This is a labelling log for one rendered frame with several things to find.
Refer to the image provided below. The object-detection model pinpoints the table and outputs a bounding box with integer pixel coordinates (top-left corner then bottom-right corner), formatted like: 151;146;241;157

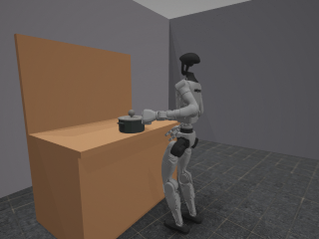
14;33;180;239

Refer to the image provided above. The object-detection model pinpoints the lid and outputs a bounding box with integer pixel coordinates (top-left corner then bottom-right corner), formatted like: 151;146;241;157
118;116;142;121

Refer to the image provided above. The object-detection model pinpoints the robot left thigh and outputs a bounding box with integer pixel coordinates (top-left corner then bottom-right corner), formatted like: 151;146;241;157
161;138;186;191

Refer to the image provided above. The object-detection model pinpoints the robot right thigh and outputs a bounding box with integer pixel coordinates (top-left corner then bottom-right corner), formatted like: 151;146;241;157
176;137;198;184

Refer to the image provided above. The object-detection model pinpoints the right robot hand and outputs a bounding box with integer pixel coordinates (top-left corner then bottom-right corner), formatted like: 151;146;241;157
165;125;180;141

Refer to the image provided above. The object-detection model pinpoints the knob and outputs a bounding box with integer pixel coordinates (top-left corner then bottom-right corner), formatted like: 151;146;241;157
128;110;135;117

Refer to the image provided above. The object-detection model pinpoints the left robot forearm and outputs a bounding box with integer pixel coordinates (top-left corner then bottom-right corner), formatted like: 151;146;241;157
156;105;197;121

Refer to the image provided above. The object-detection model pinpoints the pot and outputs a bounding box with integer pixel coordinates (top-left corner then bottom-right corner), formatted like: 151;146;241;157
117;119;145;133

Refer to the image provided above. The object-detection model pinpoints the robot left upper arm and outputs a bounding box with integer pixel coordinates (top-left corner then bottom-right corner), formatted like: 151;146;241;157
175;80;199;118

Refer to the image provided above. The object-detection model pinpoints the robot thigh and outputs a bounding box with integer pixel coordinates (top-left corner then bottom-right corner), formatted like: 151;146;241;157
161;138;186;191
176;137;198;184

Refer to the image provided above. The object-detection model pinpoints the robot right upper arm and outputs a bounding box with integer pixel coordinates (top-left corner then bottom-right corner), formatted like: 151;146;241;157
198;86;204;117

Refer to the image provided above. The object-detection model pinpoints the left robot hand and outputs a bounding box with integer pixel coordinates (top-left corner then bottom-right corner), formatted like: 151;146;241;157
141;109;156;125

